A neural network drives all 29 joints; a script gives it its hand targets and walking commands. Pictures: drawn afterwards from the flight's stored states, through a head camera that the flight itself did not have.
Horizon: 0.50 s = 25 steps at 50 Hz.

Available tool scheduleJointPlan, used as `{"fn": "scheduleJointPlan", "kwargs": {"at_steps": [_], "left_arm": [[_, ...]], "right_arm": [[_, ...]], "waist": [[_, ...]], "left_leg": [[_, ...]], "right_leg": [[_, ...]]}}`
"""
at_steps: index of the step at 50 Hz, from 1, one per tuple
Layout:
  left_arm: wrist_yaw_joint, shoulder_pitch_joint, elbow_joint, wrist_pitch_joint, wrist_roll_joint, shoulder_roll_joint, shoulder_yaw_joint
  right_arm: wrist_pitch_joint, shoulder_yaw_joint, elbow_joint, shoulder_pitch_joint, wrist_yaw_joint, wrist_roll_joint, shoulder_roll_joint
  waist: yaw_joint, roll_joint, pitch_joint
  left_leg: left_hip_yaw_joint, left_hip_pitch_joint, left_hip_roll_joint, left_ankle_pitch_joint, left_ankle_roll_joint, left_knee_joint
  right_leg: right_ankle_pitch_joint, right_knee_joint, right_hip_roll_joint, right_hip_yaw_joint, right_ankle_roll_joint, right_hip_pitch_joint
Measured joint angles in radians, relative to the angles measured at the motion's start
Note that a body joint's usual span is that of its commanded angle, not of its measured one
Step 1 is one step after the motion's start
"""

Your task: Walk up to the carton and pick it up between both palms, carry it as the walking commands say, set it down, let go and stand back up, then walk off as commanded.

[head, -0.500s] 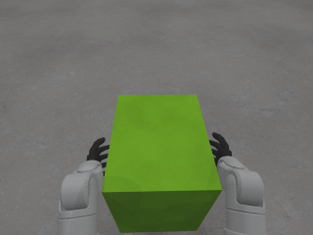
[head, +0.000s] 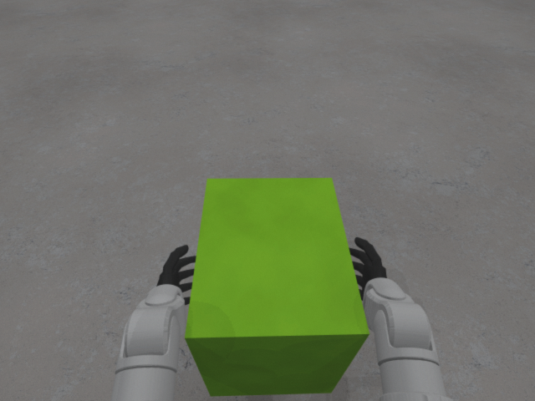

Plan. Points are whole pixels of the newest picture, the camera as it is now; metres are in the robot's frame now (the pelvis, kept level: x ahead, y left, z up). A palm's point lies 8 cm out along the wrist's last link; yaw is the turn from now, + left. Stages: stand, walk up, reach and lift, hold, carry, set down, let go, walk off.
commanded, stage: carry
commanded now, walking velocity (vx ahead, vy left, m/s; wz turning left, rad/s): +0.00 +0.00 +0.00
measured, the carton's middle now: (270, 288) +0.31 -0.01 -0.03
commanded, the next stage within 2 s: none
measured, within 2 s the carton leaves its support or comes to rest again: neither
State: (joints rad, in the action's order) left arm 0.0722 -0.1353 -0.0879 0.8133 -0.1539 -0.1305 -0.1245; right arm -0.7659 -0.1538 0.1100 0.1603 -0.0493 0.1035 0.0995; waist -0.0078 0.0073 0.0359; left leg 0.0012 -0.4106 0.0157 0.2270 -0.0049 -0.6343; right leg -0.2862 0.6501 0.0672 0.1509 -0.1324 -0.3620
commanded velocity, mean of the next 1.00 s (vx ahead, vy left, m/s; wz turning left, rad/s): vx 0.00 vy -0.12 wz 0.00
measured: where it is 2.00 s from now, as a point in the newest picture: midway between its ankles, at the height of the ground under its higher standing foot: outside the picture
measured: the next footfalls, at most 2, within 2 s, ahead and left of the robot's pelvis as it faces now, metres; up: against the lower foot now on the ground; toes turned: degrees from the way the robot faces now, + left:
left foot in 1.12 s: +0.07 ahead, +0.14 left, +0.00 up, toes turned +1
right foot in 1.28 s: +0.06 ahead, -0.21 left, +0.00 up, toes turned -12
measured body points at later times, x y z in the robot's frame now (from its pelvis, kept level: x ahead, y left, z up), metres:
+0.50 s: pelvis +0.02 +0.02 +0.00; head +0.02 +0.01 +0.45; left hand +0.31 +0.17 +0.03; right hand +0.32 -0.13 +0.02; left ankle +0.08 +0.15 -0.72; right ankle +0.05 -0.02 -0.72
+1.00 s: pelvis +0.03 -0.02 +0.00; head +0.04 -0.02 +0.45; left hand +0.30 +0.13 +0.06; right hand +0.31 -0.17 +0.07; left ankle +0.04 +0.15 -0.68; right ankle +0.05 -0.02 -0.72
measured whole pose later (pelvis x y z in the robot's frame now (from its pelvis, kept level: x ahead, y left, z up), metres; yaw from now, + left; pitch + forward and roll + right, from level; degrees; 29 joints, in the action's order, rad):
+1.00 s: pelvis +0.03 -0.02 +0.00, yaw +0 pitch +2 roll +3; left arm 0.15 -0.12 0.37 1.22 -0.02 -0.13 -0.12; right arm -1.19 -0.13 -0.35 0.16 -0.16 0.01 0.13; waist -0.01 0.04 0.02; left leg 0.00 -0.51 0.04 0.43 0.02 -0.93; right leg -0.31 0.64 0.08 0.15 -0.18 -0.38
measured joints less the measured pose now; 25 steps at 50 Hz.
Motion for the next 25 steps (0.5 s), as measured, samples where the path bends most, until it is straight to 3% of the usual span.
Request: {"fn": "scheduleJointPlan", "kwargs": {"at_steps": [11, 25], "left_arm": [[-0.004, 0.0, -0.005, -0.056, -0.001, 0.0, 0.0], [0.01, 0.003, 0.027, -0.032, 0.028, 0.001, 0.0]], "right_arm": [[0.052, 0.0, 0.001, 0.0, 0.004, -0.001, 0.0], [0.023, 0.0, -0.031, 0.0, -0.013, -0.03, 0.0]], "waist": [[0.0, -0.006, 0.0], [0.0, -0.024, -0.005]], "left_leg": [[0.0, -0.003, -0.006, 0.001, 0.0, 0.0], [0.0, -0.007, -0.021, 0.005, 0.008, 0.0]], "right_leg": [[-0.021, 0.0, -0.006, 0.0, 0.0, 0.0], [-0.029, 0.0, -0.022, 0.0, 0.013, 0.0]]}}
